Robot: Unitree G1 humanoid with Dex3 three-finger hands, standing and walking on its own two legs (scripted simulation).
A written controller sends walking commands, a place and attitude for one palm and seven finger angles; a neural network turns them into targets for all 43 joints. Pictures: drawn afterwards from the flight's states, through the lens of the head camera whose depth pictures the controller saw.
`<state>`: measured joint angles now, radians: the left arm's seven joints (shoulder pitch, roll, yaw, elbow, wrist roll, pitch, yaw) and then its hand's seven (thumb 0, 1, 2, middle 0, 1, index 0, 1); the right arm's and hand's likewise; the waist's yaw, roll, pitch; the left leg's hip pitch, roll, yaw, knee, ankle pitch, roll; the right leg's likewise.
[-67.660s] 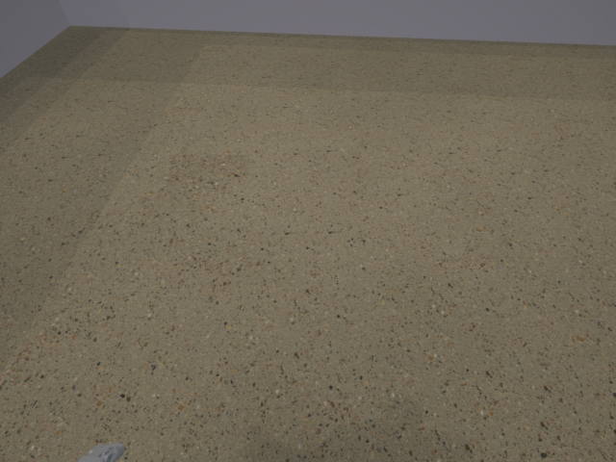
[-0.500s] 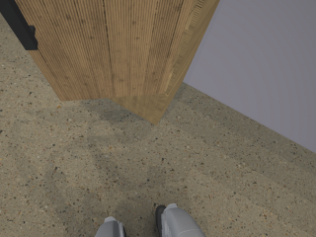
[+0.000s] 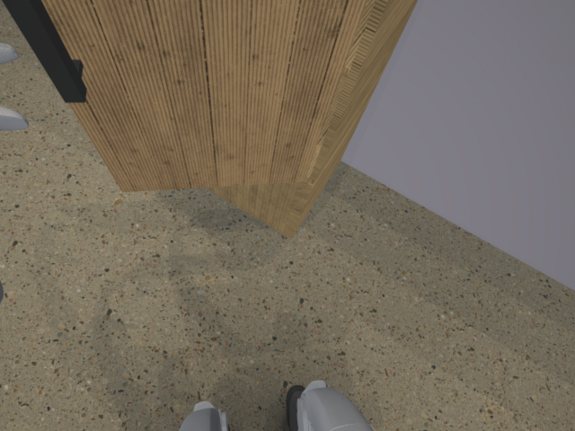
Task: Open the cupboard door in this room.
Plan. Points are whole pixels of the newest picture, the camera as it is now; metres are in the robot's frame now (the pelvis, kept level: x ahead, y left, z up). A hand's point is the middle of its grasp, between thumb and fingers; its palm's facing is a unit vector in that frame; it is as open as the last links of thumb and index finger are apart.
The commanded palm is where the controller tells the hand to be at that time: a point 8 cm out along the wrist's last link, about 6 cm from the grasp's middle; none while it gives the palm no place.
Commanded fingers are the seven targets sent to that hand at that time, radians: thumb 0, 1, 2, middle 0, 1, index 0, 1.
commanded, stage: move the hooked fingers beside the handle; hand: left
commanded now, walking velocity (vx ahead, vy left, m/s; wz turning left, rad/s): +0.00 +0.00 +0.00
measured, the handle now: (53, 39) +0.59 +0.23 +0.12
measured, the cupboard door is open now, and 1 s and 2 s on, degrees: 38 38 38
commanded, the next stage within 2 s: slide the fingers in behind the handle in 0.42 s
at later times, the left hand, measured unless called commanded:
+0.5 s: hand out of the picture +0.52 +0.29 +0.12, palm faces +0.03 -1.00 -0.01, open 14.0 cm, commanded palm +0.52 +0.33 +0.11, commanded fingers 0.00 -0.50 0.30 -0.30 -1.20 -0.30 -1.20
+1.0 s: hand (11, 68) +0.54 +0.27 +0.12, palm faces +0.03 -1.00 +0.00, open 14.0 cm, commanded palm +0.53 +0.29 +0.11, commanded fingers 0.00 -0.50 0.30 -0.30 -1.20 -0.30 -1.20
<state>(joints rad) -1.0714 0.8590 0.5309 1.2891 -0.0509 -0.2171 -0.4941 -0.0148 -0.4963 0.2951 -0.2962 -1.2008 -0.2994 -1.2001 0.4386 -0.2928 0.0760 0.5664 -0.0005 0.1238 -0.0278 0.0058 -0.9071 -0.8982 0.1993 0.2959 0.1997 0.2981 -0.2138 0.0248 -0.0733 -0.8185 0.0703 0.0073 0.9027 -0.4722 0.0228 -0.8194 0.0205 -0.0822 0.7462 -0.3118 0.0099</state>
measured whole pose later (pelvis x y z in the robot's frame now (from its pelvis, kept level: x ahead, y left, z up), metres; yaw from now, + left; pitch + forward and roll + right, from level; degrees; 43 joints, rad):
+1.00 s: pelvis +0.00 +0.00 +0.00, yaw +0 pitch +23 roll -5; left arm -1.10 0.82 0.49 1.29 -0.06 -0.22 -0.43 -0.01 -0.50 0.30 -0.30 -1.20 -0.30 -1.21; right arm 0.48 -0.28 0.08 0.59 -0.01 0.11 -0.02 0.01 -0.91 -0.90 0.20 0.30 0.20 0.30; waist -0.23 0.03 -0.07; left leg -0.85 0.07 0.01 0.91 -0.48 0.03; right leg -0.85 0.02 -0.08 0.75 -0.31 0.01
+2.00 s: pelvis -0.01 -0.01 +0.00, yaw +0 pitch +21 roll -3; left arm -1.08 0.70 0.45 1.29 -0.05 -0.28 -0.33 -0.01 -0.50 0.30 -0.29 -1.20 -0.30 -1.20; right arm 0.46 -0.29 0.06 0.61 -0.01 0.07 -0.02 0.01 -0.91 -0.90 0.20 0.30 0.20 0.30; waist -0.22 0.03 -0.06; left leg -0.80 0.07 0.02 0.88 -0.45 0.01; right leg -0.82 0.02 -0.07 0.75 -0.30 0.00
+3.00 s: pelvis +0.00 -0.01 +0.00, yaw +0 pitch +21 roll -4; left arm -1.06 0.70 0.48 1.28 -0.05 -0.28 -0.33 0.00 0.70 0.80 -0.36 -1.35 -0.38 -1.35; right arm 0.45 -0.29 0.06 0.59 -0.01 0.08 -0.02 0.01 -0.91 -0.90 0.20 0.30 0.20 0.30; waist -0.23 0.04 -0.07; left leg -0.80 0.07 0.02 0.89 -0.46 0.02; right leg -0.82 0.02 -0.06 0.76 -0.31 0.00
